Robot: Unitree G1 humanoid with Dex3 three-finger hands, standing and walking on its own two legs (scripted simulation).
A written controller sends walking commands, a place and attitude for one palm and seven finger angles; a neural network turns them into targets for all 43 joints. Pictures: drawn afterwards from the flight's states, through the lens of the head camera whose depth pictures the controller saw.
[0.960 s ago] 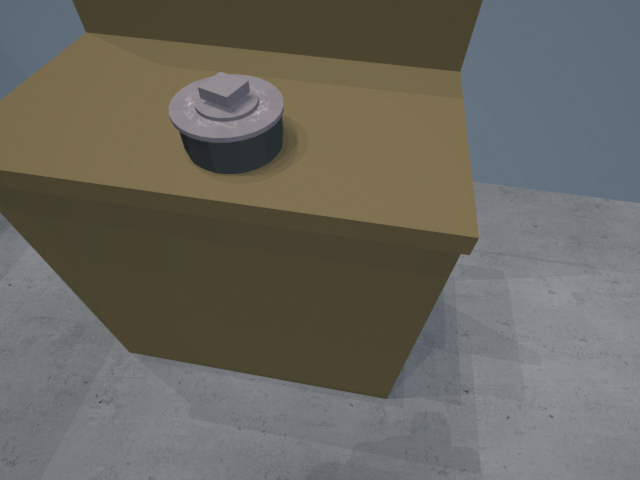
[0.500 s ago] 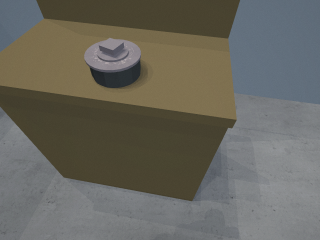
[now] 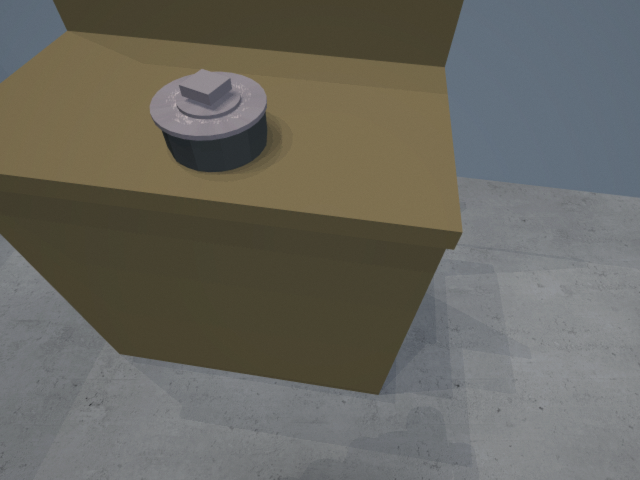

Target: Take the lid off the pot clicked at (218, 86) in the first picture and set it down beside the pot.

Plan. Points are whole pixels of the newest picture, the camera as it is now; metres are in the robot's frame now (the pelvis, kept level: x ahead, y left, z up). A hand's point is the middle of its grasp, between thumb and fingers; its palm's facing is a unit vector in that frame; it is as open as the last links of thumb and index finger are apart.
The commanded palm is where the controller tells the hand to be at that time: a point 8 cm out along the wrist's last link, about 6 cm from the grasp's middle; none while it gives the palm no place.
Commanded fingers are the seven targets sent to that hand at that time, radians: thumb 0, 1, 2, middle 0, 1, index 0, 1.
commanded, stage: take the last steps up to it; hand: left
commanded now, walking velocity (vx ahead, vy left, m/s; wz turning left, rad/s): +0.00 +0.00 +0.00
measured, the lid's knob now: (206, 86) +0.60 +0.21 +0.16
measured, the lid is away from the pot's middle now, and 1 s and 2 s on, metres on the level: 0.00 0.00 0.00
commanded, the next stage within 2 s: come to a stop and stand still in 0.28 s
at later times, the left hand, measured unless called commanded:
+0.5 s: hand out of the picture +0.12 +0.22 -0.17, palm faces +0.02 -0.98 -0.22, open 7.4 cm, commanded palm none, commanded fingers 0.00 0.90 0.90 -0.20 -0.30 -0.20 -0.30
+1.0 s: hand out of the picture +0.13 +0.23 -0.17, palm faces +0.04 -0.96 -0.26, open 7.4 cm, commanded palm none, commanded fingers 0.00 0.90 0.90 -0.20 -0.30 -0.20 -0.30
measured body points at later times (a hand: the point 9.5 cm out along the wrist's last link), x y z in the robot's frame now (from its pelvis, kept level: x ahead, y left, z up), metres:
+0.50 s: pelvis +0.06 +0.03 +0.00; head +0.11 +0.04 +0.45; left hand +0.12 +0.27 -0.15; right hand +0.01 -0.19 -0.14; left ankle +0.00 +0.10 -0.74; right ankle +0.04 -0.10 -0.69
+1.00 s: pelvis +0.09 +0.03 +0.00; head +0.14 +0.03 +0.45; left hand +0.13 +0.28 -0.15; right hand +0.19 -0.22 -0.15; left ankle +0.09 +0.19 -0.69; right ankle +0.11 -0.08 -0.74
